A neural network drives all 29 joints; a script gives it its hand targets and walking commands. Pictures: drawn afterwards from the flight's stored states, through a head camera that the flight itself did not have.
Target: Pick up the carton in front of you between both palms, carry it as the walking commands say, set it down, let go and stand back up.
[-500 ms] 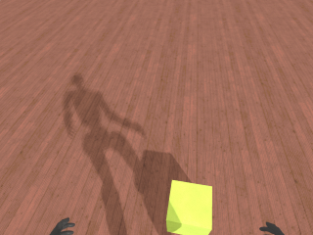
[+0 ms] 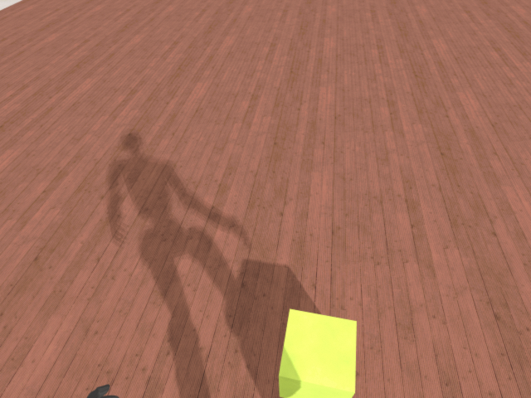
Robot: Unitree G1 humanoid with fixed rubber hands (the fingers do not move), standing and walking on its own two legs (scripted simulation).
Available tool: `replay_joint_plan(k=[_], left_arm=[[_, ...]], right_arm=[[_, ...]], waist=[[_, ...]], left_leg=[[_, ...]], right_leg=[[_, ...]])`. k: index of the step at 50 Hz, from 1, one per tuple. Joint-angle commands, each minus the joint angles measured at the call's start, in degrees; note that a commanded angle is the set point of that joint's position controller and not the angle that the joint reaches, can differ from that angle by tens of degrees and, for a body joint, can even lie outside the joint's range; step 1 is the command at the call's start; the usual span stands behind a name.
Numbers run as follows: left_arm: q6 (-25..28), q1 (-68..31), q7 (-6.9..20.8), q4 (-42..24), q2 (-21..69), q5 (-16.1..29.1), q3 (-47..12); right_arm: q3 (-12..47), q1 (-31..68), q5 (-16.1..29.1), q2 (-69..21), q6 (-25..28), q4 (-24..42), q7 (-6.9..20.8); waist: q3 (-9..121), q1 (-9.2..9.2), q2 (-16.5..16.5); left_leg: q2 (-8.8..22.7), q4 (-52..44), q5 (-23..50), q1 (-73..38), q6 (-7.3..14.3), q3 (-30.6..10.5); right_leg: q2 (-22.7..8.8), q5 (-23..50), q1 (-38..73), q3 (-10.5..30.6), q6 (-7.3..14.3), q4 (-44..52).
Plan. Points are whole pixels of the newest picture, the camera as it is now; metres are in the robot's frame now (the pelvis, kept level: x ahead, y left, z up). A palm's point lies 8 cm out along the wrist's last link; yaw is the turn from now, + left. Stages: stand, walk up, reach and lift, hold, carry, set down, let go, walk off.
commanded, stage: stand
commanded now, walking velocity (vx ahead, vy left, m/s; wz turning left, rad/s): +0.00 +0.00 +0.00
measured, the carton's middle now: (316, 360) +0.38 -0.11 -0.65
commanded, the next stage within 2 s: none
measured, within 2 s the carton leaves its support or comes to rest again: neither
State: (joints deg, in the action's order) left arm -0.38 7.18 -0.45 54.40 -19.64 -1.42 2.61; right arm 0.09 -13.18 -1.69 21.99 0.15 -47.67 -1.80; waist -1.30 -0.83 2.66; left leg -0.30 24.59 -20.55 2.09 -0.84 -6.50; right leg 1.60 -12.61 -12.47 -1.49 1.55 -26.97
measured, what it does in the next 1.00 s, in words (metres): stands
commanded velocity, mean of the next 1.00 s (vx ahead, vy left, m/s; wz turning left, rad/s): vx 0.00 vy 0.00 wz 0.00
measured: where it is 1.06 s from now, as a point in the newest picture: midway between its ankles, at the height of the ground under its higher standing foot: outside the picture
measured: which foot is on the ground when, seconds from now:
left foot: down 0.00-1.00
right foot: down 0.00-1.00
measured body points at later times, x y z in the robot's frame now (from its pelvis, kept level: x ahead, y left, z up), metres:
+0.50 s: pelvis -0.01 +0.00 +0.00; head -0.01 -0.01 +0.45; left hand +0.08 +0.32 -0.11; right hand +0.08 -0.31 -0.12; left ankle -0.08 +0.14 -0.74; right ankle +0.02 -0.10 -0.74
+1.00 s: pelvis -0.02 +0.00 +0.01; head -0.02 -0.01 +0.45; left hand +0.08 +0.32 -0.10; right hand +0.07 -0.31 -0.12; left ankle -0.08 +0.14 -0.74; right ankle +0.02 -0.10 -0.74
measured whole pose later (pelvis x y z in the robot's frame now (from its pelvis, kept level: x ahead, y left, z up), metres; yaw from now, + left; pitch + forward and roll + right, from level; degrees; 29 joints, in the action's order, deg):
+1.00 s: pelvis -0.02 +0.00 +0.01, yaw +0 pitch -2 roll +0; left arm 0.5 4.9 -0.2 61.7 -21.2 -0.6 1.2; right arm 0.6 -11.3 -1.3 23.1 0.7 -55.2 -1.3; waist -1.7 -0.8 1.8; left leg -0.7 20.4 -16.9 1.5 -0.7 -5.9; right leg 1.1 -8.8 -11.9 -0.8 1.4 -22.8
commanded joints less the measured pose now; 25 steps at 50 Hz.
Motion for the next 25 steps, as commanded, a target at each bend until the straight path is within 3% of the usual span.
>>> replay_joint_plan(k=[1, 25], left_arm=[[0.65, -2.24, -0.14, -1.99, -9.75, 0.11, 1.75], [1.12, -3.09, -0.01, 3.11, -11.14, 0.53, 0.66]], right_arm=[[-1.84, 0.65, 0.02, 8.64, 0.73, 2.05, -0.14], [-1.32, 1.42, 0.26, 9.78, 0.97, -2.92, 0.15]], waist=[[0.96, -0.13, -1.85], [0.73, -0.2, -2.06]], left_leg=[[4.46, -4.72, 13.34, 9.44, 1.03, -2.5], [4.84, -6.93, 12.12, 9.01, 1.6, -2.89]], right_leg=[[-6.54, 9.56, 8.37, 7.6, 0.68, 3.96], [-7.26, 8.66, 8.1, 8.29, 0.8, 5.99]])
